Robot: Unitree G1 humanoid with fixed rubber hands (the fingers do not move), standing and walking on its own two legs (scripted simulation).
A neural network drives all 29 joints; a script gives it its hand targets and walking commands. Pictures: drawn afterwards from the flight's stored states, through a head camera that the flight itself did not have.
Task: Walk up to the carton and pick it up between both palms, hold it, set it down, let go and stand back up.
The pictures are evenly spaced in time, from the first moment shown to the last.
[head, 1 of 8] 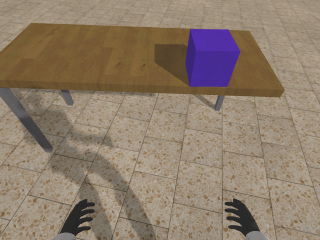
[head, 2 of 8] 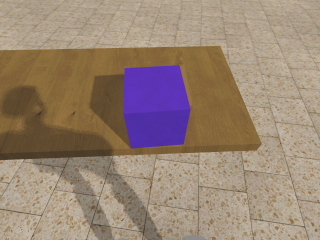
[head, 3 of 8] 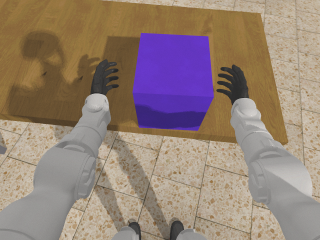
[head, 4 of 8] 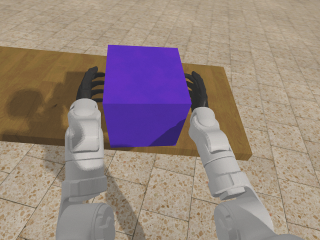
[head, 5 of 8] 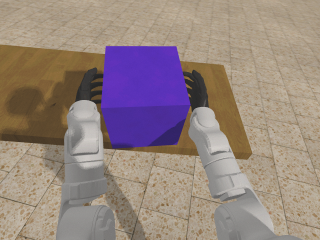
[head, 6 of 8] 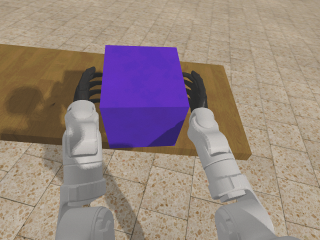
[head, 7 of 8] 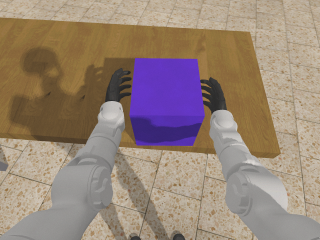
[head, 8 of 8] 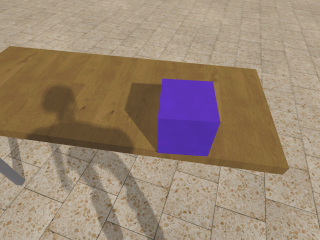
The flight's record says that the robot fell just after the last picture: no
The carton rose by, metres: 0.16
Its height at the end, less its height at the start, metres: +0.00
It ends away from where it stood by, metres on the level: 0.01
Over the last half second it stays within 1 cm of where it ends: yes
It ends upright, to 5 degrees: yes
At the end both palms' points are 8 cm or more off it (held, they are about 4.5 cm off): yes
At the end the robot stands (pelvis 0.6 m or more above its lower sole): yes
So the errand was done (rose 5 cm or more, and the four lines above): yes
